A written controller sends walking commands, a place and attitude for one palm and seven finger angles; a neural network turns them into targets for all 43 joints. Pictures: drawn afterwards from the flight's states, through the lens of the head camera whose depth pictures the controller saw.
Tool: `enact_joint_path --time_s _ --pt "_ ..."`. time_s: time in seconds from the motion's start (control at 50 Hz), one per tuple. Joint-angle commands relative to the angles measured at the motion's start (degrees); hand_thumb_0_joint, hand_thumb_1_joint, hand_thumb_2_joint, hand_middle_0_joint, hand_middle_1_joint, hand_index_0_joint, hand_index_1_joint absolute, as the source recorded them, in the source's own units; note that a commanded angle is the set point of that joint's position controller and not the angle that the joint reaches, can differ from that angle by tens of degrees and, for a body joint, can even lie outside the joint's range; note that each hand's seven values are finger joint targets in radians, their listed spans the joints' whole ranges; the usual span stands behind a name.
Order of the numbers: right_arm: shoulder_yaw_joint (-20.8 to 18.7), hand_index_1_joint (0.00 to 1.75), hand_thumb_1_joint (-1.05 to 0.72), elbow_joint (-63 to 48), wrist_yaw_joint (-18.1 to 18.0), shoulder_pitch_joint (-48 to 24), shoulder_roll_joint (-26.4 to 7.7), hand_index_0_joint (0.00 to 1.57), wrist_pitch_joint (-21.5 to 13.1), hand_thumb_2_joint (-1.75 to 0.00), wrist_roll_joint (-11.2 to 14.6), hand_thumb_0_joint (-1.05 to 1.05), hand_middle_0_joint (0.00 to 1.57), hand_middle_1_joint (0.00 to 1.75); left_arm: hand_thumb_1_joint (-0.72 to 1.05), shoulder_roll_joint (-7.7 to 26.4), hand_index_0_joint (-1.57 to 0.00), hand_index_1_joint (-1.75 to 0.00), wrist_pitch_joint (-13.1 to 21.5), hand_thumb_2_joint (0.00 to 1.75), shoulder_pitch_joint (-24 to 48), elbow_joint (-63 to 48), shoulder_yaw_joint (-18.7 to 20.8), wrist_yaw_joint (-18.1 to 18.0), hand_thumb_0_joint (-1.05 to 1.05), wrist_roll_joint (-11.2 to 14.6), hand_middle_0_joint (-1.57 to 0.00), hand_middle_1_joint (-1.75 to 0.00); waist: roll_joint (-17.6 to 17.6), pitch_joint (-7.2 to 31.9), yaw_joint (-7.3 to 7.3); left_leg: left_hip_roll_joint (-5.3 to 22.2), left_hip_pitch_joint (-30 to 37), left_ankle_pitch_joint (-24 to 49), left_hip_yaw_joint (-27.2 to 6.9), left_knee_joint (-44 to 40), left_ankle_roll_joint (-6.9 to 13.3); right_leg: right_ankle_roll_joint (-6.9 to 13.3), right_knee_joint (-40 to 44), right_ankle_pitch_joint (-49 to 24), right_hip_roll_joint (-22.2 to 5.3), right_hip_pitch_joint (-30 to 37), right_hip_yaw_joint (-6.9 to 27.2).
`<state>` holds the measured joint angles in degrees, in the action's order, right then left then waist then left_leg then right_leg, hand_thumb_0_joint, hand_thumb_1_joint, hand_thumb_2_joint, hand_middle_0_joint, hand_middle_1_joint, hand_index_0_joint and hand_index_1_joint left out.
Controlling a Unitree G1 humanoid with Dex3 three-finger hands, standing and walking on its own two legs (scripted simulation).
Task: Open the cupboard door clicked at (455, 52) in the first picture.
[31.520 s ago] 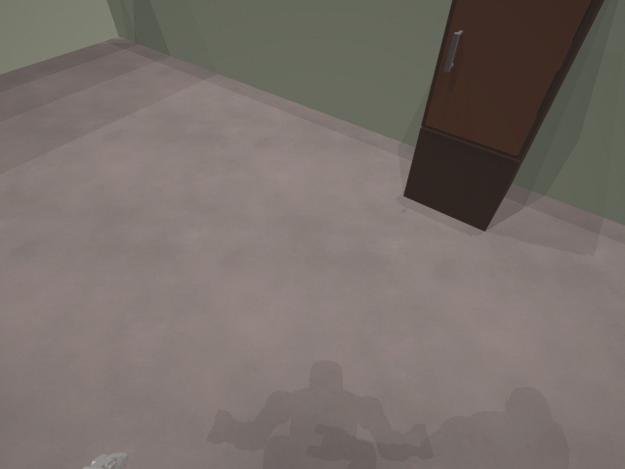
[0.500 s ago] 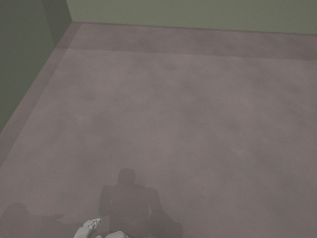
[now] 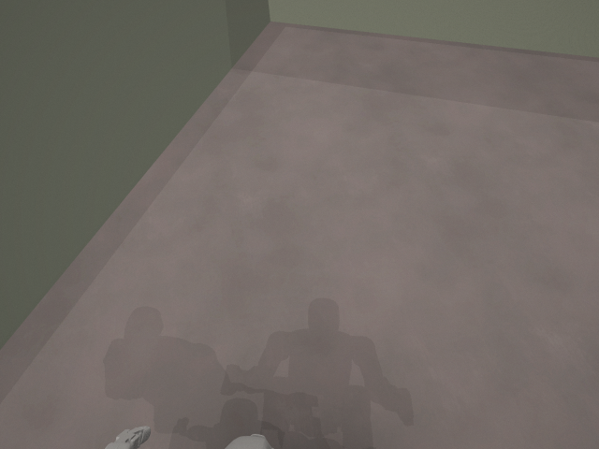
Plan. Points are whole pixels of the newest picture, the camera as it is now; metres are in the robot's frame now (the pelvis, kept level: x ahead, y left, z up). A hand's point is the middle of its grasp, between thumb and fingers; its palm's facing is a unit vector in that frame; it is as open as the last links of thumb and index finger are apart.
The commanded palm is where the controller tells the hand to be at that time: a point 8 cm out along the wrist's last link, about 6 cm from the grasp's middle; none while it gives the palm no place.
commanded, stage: turn to face it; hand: left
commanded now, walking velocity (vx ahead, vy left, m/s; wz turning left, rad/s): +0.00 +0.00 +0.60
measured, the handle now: out of the picture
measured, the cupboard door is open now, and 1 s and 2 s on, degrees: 46 46 46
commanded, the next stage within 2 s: none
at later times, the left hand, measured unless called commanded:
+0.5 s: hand out of the picture -0.02 +0.21 -0.17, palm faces +0.37 -0.89 -0.26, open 7.4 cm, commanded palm none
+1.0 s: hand out of the picture -0.04 +0.14 -0.16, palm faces +0.62 -0.76 -0.21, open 7.4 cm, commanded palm none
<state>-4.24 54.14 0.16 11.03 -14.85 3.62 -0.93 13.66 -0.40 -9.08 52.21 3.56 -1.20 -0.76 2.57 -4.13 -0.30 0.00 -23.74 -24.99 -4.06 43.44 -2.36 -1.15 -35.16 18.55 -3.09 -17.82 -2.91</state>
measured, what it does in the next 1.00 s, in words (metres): steps on the spot, turning left: left foot, then right foot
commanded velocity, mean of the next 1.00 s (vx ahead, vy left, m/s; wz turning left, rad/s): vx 0.00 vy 0.00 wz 0.60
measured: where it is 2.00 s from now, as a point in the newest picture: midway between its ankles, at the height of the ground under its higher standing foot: outside the picture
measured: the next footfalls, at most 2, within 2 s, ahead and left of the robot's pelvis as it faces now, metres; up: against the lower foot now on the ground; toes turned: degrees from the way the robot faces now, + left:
left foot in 0.36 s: +0.02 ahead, +0.12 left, +0.00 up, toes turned +20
right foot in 0.68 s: +0.10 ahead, -0.15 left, +0.00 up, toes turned +23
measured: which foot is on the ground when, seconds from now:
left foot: up 0.00-0.34, down 0.36-0.68, up 0.70-1.00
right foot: down 0.00-0.34, up 0.36-0.66, down 0.68-1.00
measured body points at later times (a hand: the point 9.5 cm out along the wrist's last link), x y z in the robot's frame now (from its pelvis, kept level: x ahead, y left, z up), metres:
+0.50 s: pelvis +0.00 -0.02 +0.00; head +0.04 +0.02 +0.45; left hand -0.04 +0.26 -0.15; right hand +0.20 -0.21 -0.12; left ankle -0.02 +0.10 -0.73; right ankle +0.02 -0.16 -0.66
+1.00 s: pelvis +0.02 -0.05 +0.01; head +0.05 -0.02 +0.45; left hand -0.08 +0.18 -0.14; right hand +0.25 -0.21 -0.13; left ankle -0.05 +0.05 -0.70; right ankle +0.07 -0.17 -0.73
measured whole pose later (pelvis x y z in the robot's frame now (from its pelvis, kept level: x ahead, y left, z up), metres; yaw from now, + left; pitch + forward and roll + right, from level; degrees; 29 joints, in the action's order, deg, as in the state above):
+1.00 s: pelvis +0.02 -0.05 +0.01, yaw +38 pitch +0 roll +2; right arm -3.9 53.2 1.9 7.8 -14.6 4.5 -0.7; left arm 11.0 -0.2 -12.5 50.7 2.1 -0.8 -1.4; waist -2.4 -6.4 0.0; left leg 1.3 -20.9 -24.1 4.9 42.7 -3.2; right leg -1.5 -33.3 20.1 -9.3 -11.7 -12.8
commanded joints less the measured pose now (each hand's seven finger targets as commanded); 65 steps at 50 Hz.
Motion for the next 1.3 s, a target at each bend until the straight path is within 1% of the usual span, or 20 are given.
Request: enact_joint_path --time_s 0.0,0.06,0.2,0.28,0.3,0.32,0.34,0.46,0.62,0.64,0.66,0.68,0.78,0.9,0.98,1.0,1.02,1.04,1.14,1.28 --pt "-1.9 0.30 -0.90 -5.8 0.6 -4.0 -4.4 0.20 -0.6 -0.90 0.1 0.00 0.20 0.30 0.90 9.8 -0.20 -0.30 0.8 0.90 -1.9 -3.9 1.6 -1.0 0.00 -0.6 -0.20 -0.30 -16.5 3.3 0.36 2.0 -11.2 -4.6 1.8 28.2 -0.6 9.4 17.4 -19.0 -19.3 6.3 13.8" --pt "-1.3 0.30 -0.90 -5.5 1.5 -4.1 -3.2 0.20 -0.2 -0.90 0.2 0.00 0.20 0.30 0.90 7.8 -0.20 -0.30 1.1 0.90 -1.5 -4.4 0.9 -0.7 0.00 -0.7 -0.20 -0.30 -16.7 2.8 -0.53 2.2 -9.0 -0.1 5.1 23.1 -1.8 6.4 15.0 -27.9 -14.6 7.6 2.3" --pt "0.0 0.30 -0.90 -7.4 1.8 -9.8 -1.8 0.20 -1.0 -0.90 0.5 0.00 0.20 0.30 0.90 10.7 -0.20 -0.30 1.2 0.90 -8.1 -2.8 2.1 -0.6 0.00 -1.1 -0.20 -0.30 -13.7 5.3 3.28 0.9 -2.8 -1.3 10.4 1.5 -1.3 7.6 9.9 -39.1 -17.7 16.0 -0.6" --pt "-0.5 0.30 -0.90 -6.8 1.4 -4.3 -4.0 0.20 -1.7 -0.90 0.3 0.00 0.20 0.30 0.90 10.9 -0.20 -0.30 1.0 0.90 -5.9 -3.0 2.7 -0.1 0.00 -0.5 -0.20 -0.30 -11.8 7.9 -0.17 0.2 9.9 9.2 11.1 -13.4 0.3 4.0 1.7 -34.9 -17.2 11.1 -5.1" --pt "-1.4 0.30 -0.90 -5.6 1.3 0.3 -6.9 0.20 -2.1 -0.90 0.0 0.00 0.20 0.30 0.90 10.0 -0.20 -0.30 0.8 0.90 -4.7 -3.7 2.6 0.2 0.00 0.0 -0.20 -0.30 -5.0 10.4 -3.02 3.6 19.7 19.1 6.8 -18.7 2.0 1.1 -6.8 -26.8 -15.4 3.9 -7.5" --pt "-3.2 0.30 -0.90 -5.2 0.8 4.2 -13.8 0.20 -2.5 -0.90 -0.5 0.00 0.20 0.30 0.90 6.1 -0.20 -0.30 0.4 0.90 -3.5 -5.8 1.7 0.7 0.00 0.4 -0.20 -0.30 13.1 12.2 -5.31 19.6 28.7 38.3 -15.5 -21.0 10.1 -3.7 -20.4 8.0 -6.3 -13.0 -9.1" --pt "-3.6 0.30 -0.90 -4.1 0.3 7.4 -16.4 0.20 -1.9 -0.90 -0.2 0.00 0.20 0.30 0.90 5.4 -0.20 -0.30 -0.3 0.90 0.9 -8.0 1.0 0.3 0.00 -0.1 -0.20 -0.30 13.3 11.3 -6.49 25.8 26.4 49.7 -20.8 -21.7 16.5 -3.7 -28.3 20.5 -3.9 -18.2 -1.9" --pt "-1.7 0.30 -0.90 -7.3 -0.9 -4.5 -10.6 0.20 -2.5 -0.90 -0.5 0.00 0.20 0.30 0.90 5.9 -0.20 -0.30 -1.5 0.90 -1.5 -4.7 1.9 0.9 0.00 -0.5 -0.20 -0.30 7.0 5.3 -0.01 13.4 11.0 23.5 -8.7 -24.2 11.0 -3.4 -27.0 5.9 -2.5 -12.3 2.7" --pt "-2.7 0.30 -0.90 -7.9 -0.3 -5.9 -10.7 0.20 -1.5 -0.90 -0.3 0.00 0.20 0.30 0.90 5.3 -0.20 -0.30 -0.4 0.90 -6.5 -4.6 1.7 0.7 0.00 0.0 -0.20 -0.30 5.7 7.3 2.39 9.0 1.1 15.6 -11.6 -18.1 8.4 -2.7 3.8 -1.8 2.6 8.5 -0.9" --pt "-2.5 0.30 -0.90 -8.3 -0.1 -6.1 -8.3 0.20 -1.5 -0.90 0.2 0.00 0.20 0.30 0.90 8.1 -0.20 -0.30 0.3 0.90 -9.1 -4.2 2.3 0.2 0.00 -0.3 -0.20 -0.30 -1.9 8.1 3.93 4.6 -4.8 10.3 -8.7 -11.5 5.4 -1.6 13.7 -2.2 -2.5 15.9 4.1" --pt "-1.9 0.30 -0.90 -9.5 0.2 -5.4 -4.0 0.20 -1.6 -0.90 0.6 0.00 0.20 0.30 0.90 14.3 -0.20 -0.30 0.9 0.90 -10.2 -4.4 3.5 -0.3 0.00 -1.3 -0.20 -0.30 -20.7 8.6 4.75 -3.8 -13.8 -3.9 1.9 3.2 0.3 4.0 20.9 -1.9 -19.0 20.1 21.8" --pt "-2.1 0.30 -0.90 -10.0 0.3 -7.4 -5.9 0.20 -1.6 -0.90 0.1 0.00 0.20 0.30 0.90 14.9 -0.20 -0.30 0.7 0.90 -8.7 -5.1 3.0 -0.6 0.00 -0.9 -0.20 -0.30 -21.5 6.8 4.91 -2.0 -12.9 -11.4 1.5 17.5 0.4 9.2 21.4 -8.0 -26.3 12.2 26.2" --pt "-1.5 0.30 -0.90 -6.0 1.6 -3.7 -3.7 0.20 -0.3 -0.90 -0.1 0.00 0.20 0.30 0.90 7.7 -0.20 -0.30 0.8 0.90 0.3 -7.1 1.0 -0.6 0.00 -0.6 -0.20 -0.30 -16.3 2.9 -0.87 2.0 -10.1 0.8 4.3 24.3 -1.6 6.4 16.0 -21.4 -14.5 7.5 3.4" --pt "-0.1 0.30 -0.90 -6.9 1.8 -8.4 -1.4 0.20 -1.2 -0.90 0.5 0.00 0.20 0.30 0.90 11.1 -0.20 -0.30 1.0 0.90 -7.7 -4.2 2.4 -0.7 0.00 -1.0 -0.20 -0.30 -13.7 5.5 3.44 0.6 -3.6 -1.3 10.3 1.7 -1.5 7.3 9.1 -39.0 -17.3 17.2 -0.6" --pt "-0.7 0.30 -0.90 -6.0 1.5 -2.4 -3.8 0.20 -1.7 -0.90 0.3 0.00 0.20 0.30 0.90 11.2 -0.20 -0.30 0.6 0.90 -5.2 -4.4 2.9 0.0 0.00 -0.4 -0.20 -0.30 -12.2 7.0 -0.36 -0.2 10.1 10.1 10.7 -13.5 0.3 3.2 1.4 -30.8 -16.5 9.5 -5.0" --pt "-1.7 0.30 -0.90 -4.9 1.4 2.0 -7.4 0.20 -2.2 -0.90 0.1 0.00 0.20 0.30 0.90 9.7 -0.20 -0.30 0.2 0.90 -4.3 -5.3 2.7 0.2 0.00 0.0 -0.20 -0.30 -3.6 9.5 -3.03 4.6 19.8 20.0 4.2 -18.5 2.4 0.3 -7.6 -21.1 -14.3 1.3 -7.4" --pt "-3.5 0.30 -0.90 -4.3 0.9 6.8 -14.4 0.20 -2.6 -0.90 -0.5 0.00 0.20 0.30 0.90 5.0 -0.20 -0.30 -0.1 0.90 -2.3 -7.7 1.5 0.7 0.00 0.4 -0.20 -0.30 16.2 10.8 -5.81 21.4 26.6 40.6 -19.6 -21.7 11.1 -4.5 -21.8 15.5 -5.0 -15.1 -8.6" --pt "-3.7 0.30 -0.90 -2.7 0.2 10.2 -16.0 0.20 -2.1 -0.90 -0.2 0.00 0.20 0.30 0.90 5.3 -0.20 -0.30 -0.8 0.90 2.2 -9.2 1.0 0.2 0.00 -0.2 -0.20 -0.30 12.6 11.5 -6.85 25.3 24.7 47.2 -22.0 -21.7 16.3 -3.5 -29.1 20.8 -3.9 -17.7 -0.3" --pt "-1.6 0.30 -0.90 -6.4 -1.1 -1.6 -10.0 0.20 -2.7 -0.90 -0.5 0.00 0.20 0.30 0.90 5.7 -0.20 -0.30 -1.6 0.90 0.1 -5.5 1.9 0.7 0.00 -0.4 -0.20 -0.30 7.9 5.9 -0.87 13.8 11.9 25.3 -11.1 -24.5 11.2 -3.2 -31.2 5.8 -3.1 -14.2 3.6" --pt "-2.3 0.30 -0.90 -6.2 -0.6 -1.1 -10.5 0.20 -2.2 -0.90 -0.8 0.00 0.20 0.30 0.90 4.5 -0.20 -0.30 -1.3 0.90 1.3 -6.4 1.3 0.7 0.00 -0.2 -0.20 -0.30 5.9 6.4 -1.18 11.8 10.1 18.1 -13.4 -24.4 11.4 -3.2 -14.2 6.3 0.4 -7.2 2.0"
